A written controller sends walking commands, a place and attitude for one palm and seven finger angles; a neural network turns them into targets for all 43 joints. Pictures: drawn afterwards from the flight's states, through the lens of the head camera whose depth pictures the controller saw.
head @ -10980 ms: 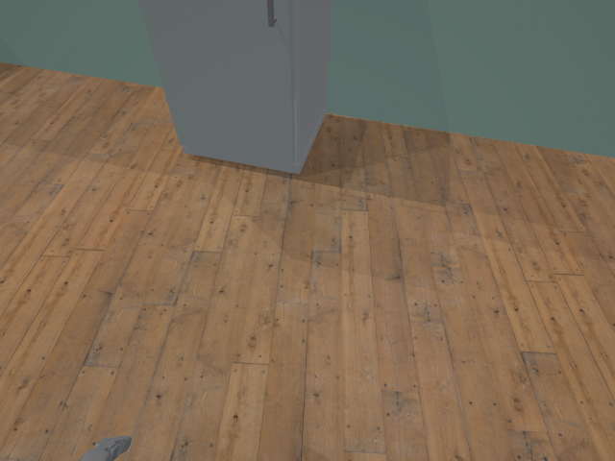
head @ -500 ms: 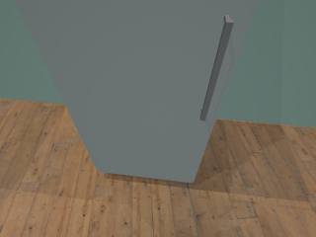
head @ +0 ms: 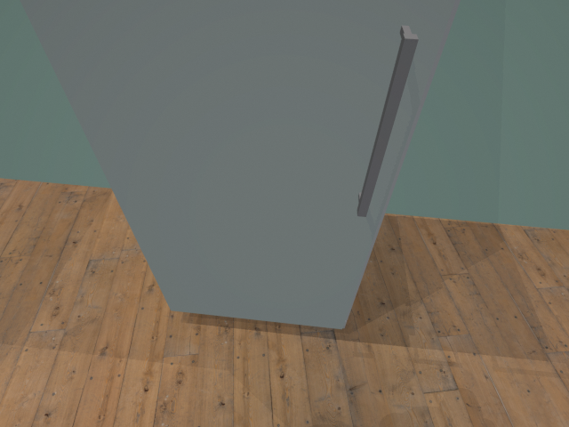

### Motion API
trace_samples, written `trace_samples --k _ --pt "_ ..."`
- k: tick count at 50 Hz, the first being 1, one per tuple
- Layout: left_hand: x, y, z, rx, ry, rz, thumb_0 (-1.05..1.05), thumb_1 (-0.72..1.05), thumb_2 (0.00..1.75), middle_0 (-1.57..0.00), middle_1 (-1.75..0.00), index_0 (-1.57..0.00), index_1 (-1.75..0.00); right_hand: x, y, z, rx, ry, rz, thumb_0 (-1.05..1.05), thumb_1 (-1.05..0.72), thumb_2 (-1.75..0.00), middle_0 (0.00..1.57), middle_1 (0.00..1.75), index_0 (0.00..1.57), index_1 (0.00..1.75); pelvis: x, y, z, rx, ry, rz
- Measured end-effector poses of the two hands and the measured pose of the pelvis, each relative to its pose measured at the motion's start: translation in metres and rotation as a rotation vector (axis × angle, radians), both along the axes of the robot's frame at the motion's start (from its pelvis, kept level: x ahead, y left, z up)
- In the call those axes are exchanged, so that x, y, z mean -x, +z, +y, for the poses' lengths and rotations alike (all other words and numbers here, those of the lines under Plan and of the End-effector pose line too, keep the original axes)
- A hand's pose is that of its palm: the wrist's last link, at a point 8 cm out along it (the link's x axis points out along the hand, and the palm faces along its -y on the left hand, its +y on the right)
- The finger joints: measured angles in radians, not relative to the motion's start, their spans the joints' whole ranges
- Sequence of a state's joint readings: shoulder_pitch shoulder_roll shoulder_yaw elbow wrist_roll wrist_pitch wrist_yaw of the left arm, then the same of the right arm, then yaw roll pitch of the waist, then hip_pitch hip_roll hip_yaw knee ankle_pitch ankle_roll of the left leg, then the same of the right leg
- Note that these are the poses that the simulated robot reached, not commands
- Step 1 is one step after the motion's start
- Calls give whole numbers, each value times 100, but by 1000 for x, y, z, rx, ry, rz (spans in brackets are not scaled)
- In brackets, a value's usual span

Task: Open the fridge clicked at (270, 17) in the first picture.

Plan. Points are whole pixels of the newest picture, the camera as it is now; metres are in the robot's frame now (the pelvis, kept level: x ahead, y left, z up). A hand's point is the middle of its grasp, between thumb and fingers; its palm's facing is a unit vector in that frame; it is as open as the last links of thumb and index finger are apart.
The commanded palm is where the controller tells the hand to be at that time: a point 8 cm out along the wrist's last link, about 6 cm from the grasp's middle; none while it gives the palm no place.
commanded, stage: raise the hand to about handle height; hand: right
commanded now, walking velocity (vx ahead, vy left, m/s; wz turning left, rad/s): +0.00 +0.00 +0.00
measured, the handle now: (379, 137) +0.54 -0.13 +0.14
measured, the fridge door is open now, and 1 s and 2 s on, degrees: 0 0 0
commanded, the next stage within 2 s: move the hooked fingers beside the handle in 2.00 s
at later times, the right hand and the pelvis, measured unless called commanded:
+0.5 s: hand (446, 408) +0.16 -0.19 -0.01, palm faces +0.15 +0.99 -0.06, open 9.7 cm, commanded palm +0.15 -0.25 +0.00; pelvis -0.01 +0.02 -0.08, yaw -3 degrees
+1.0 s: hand (474, 339) +0.23 -0.23 +0.04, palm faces +0.11 +0.99 -0.05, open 12.7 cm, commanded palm +0.21 -0.28 +0.06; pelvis +0.02 +0.01 -0.04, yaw -2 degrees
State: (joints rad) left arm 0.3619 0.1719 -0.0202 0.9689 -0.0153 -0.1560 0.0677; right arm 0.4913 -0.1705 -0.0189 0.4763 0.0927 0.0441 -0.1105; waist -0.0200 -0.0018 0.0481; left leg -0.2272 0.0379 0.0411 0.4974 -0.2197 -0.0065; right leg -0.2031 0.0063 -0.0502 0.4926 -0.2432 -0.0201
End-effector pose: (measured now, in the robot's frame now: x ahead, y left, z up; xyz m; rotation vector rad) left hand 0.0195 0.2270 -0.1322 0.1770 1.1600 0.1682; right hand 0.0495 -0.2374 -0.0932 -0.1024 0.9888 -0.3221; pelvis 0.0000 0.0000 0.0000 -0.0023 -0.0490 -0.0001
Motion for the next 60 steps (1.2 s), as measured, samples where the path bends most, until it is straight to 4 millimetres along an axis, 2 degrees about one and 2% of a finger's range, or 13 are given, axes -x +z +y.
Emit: trace_samples --k 4,6,8,11,15,18,22,26,31,38,46,51,60 --pt "-53 17 18 -36 -63 -298 2 92 90 -20 -30 -20 -30 -80 69 -2 45 63 -513 3 -89 -87 20 34 20 34 8 -10 0 -2 -33 31" --pt "-83 28 27 -60 -98 -427 2 92 90 -20 -30 -20 -30 -110 90 6 5 111 -752 3 -85 -86 20 36 20 36 13 -19 2 -1 -31 75" --pt "-111 38 34 -79 -134 -541 1 91 90 -20 -30 -20 -30 -125 99 16 -56 177 -950 2 -81 -84 20 38 20 38 17 -32 4 3 -19 116" --pt "-148 49 40 -102 -183 -669 1 91 90 -20 -30 -20 -30 -123 91 26 -101 281 -1085 1 -74 -82 20 42 21 42 20 -54 8 8 -5 162" --pt "-185 54 34 -108 -233 -749 1 91 90 -20 -30 -20 -30 -96 55 21 -127 254 -957 1 -64 -78 22 48 22 48 18 -73 14 3 -11 185" --pt "-201 50 21 -90 -271 -759 1 91 90 -20 -30 -20 -30 -74 48 7 -71 174 -871 1 -56 -75 22 52 22 52 15 -78 17 -16 -28 192" --pt "-205 31 0 -41 -320 -712 1 90 90 -20 -30 -20 -30 -70 70 -6 24 152 -940 2 -47 -71 23 58 23 58 11 -80 21 -46 -53 199" --pt "-191 6 -14 20 -315 -622 1 90 90 -20 -30 -20 -30 -94 90 -6 17 238 -1005 1 -37 -67 23 64 23 64 10 -78 23 -61 -63 203" --pt "-162 -7 -14 57 -223 -519 1 90 90 -21 -30 -21 -30 -127 97 -10 -50 294 -913 1 -26 -62 24 72 24 72 4 -66 22 -50 -49 201" --pt "-138 2 13 -3 -145 -466 1 90 90 -21 -30 -21 -30 -139 118 -28 -9 238 -920 1 -10 -55 25 82 25 82 -8 -51 18 -34 -33 193" --pt "-149 24 36 -92 -148 -500 1 90 90 -20 -30 -20 -30 -151 129 -37 -13 254 -948 0 9 -47 27 94 27 94 -15 -43 13 -33 -34 172" --pt "-167 40 30 -93 -163 -564 1 90 90 -20 -30 -20 -30 -159 144 -47 -1 248 -979 0 21 -42 28 102 28 102 -18 -37 11 -33 -35 149" --pt "-188 54 0 -31 -215 -626 1 90 90 -20 -30 -20 -30 -172 168 -68 -2 233 -994 -1 41 -34 29 114 29 114 -20 -27 8 -34 -38 108"
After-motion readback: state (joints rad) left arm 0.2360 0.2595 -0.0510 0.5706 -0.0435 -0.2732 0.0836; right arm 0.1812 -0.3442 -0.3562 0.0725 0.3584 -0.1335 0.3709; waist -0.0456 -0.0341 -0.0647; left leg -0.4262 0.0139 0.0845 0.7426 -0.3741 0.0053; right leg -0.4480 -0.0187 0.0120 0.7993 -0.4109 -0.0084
